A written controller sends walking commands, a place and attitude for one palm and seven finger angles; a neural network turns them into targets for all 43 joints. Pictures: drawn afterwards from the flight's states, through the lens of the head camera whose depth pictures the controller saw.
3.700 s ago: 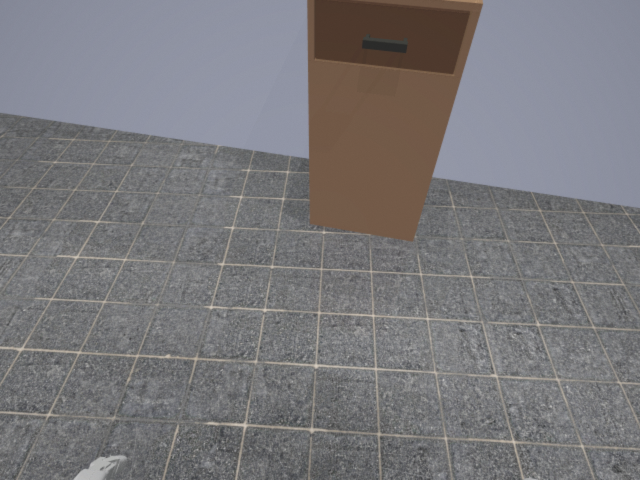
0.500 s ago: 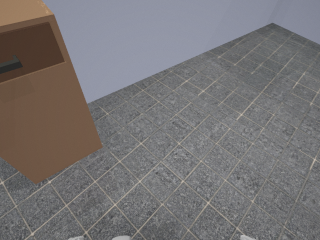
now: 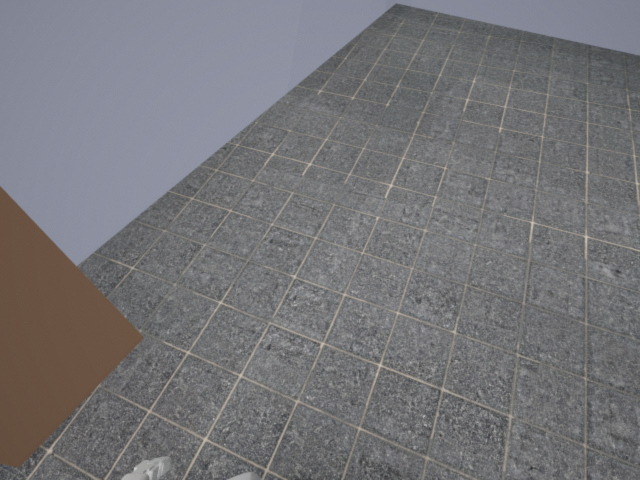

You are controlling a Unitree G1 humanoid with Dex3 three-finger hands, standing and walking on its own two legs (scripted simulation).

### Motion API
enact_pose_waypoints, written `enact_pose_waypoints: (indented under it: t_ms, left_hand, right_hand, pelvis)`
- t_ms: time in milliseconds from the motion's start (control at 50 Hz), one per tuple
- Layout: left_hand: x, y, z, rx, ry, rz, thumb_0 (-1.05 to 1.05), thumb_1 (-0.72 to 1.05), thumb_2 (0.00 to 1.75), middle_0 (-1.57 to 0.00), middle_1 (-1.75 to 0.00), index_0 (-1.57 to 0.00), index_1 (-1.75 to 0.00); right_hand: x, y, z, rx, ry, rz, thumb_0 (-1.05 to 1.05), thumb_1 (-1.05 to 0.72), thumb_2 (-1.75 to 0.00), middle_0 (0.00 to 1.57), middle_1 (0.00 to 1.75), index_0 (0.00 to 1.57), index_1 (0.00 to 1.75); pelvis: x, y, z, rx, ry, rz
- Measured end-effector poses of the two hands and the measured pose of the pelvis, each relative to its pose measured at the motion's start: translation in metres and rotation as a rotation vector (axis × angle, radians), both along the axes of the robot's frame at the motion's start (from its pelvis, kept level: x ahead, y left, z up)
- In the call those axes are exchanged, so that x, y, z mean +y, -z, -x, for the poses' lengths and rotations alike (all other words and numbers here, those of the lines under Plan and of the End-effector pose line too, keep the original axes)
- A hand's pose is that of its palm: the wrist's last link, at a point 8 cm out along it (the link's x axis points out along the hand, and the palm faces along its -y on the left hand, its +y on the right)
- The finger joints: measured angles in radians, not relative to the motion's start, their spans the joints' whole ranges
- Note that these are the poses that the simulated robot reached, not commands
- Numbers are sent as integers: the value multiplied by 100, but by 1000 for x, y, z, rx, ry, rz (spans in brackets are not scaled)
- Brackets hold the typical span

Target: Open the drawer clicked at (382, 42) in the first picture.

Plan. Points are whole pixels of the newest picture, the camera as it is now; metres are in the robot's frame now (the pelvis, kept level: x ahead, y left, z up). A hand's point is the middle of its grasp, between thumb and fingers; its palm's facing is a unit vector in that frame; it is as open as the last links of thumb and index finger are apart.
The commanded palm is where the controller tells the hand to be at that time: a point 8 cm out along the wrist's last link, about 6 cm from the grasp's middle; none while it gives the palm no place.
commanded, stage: walk to a spot facing it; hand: left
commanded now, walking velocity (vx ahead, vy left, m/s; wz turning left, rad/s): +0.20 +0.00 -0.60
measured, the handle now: out of the picture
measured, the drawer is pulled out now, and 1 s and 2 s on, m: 0.00 0.00 0.00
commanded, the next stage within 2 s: turn to face it in 0.70 s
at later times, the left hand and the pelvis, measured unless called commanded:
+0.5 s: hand out of the picture +0.13 +0.22 -0.16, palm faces -0.22 -0.96 -0.17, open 7.4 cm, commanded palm none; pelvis +0.03 +0.03 +0.02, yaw -17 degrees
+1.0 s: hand (320, 345) +0.34 +0.02 -0.15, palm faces -0.53 -0.83 -0.20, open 7.4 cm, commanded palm none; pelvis +0.13 -0.04 +0.00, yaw -29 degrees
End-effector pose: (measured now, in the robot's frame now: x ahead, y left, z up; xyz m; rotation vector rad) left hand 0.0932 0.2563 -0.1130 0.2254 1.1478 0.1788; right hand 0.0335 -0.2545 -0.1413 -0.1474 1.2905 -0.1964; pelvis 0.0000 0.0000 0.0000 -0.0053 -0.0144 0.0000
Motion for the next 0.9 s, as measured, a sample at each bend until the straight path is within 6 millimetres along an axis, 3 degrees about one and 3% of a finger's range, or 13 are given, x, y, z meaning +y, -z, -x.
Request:
enact_pose_waypoints:
  t_ms: [100, 220, 400, 460, 580, 700, 800, 900]
  left_hand:
    - [-18, -11, -10, -24, 49, -2, 1, 90, 90, -20, -30, -20, -30]
    - [-25, -10, -12, -7, 106, 33, 1, 90, 90, -20, -30, -20, -30]
    - [7, 18, -17, 85, 147, 77, 1, 90, 90, -20, -30, -20, -30]
    - [14, 18, -31, 128, 191, 83, 1, 90, 90, -20, -30, -20, -30]
    - [7, 8, -83, 122, 275, 90, 1, 90, 90, -20, -30, -19, -30]
    - [-34, 9, -146, 119, 391, 91, 1, 91, 90, -19, -30, -19, -30]
    - [-97, 14, -207, 82, 527, 94, 1, 91, 90, -19, -30, -19, -30]
    - [-162, 19, -259, -50, 620, 89, 1, 91, 90, -20, -30, -19, -30]
  right_hand:
    - [-16, -7, 20, 29, 53, 16, 0, -91, -90, 20, 30, 20, 30]
    - [-18, -26, 19, -37, 88, 34, 0, -91, -90, 19, 30, 20, 30]
    - [6, -44, -5, -165, 130, 113, 0, -91, -90, 20, 30, 20, 30]
    - [21, -49, 6, -158, 175, 117, 0, -91, -90, 20, 30, 20, 30]
    - [52, -51, 43, -30, 296, 75, 0, -91, -90, 20, 30, 20, 30]
    - [80, -41, 80, 114, 444, 3, 0, -91, -90, 20, 30, 20, 30]
    - [93, -27, 105, 225, 576, -67, 0, -91, -90, 20, 30, 20, 30]
    - [82, -2, 111, 297, 653, -128, 0, -91, -90, 20, 30, 20, 30]
  pelvis:
    - [-6, -8, 6, -8, 53, -6]
    - [-5, -16, 3, -1, 111, -8]
    - [25, -9, -17, 16, 220, 10]
    - [32, -14, -26, 8, 268, 19]
    - [33, -25, -53, 10, 346, 34]
    - [21, -23, -77, 13, 426, 31]
    - [-1, -13, -96, 16, 496, 14]
    - [-32, 8, -114, 12, 522, -4]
